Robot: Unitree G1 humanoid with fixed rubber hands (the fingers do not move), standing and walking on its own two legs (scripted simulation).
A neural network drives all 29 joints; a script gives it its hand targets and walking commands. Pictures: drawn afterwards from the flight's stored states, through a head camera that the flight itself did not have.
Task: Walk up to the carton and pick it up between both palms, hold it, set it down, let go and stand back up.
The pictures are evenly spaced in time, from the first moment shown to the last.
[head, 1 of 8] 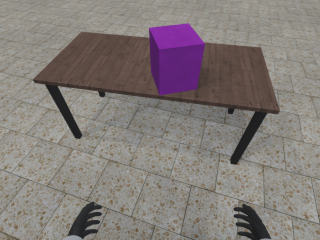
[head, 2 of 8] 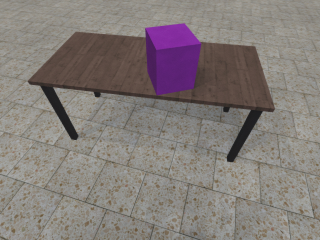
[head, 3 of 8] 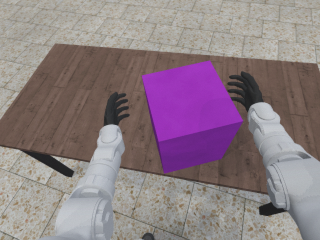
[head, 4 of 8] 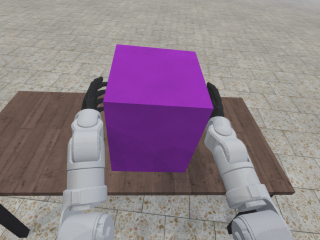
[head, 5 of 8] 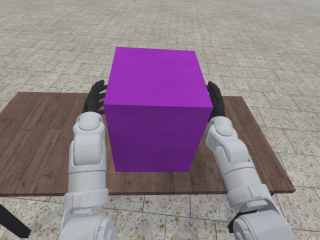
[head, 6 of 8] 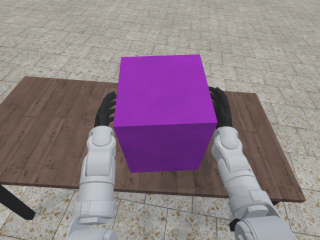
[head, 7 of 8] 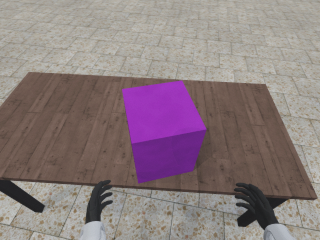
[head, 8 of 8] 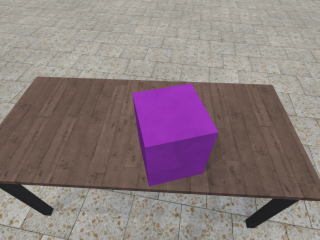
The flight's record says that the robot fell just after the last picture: no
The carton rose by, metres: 0.22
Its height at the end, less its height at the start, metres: +0.00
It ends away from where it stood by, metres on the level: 0.02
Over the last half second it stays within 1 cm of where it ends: yes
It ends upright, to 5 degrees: yes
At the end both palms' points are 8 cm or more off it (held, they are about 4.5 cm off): yes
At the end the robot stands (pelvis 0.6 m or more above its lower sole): yes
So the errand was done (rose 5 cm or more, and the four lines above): yes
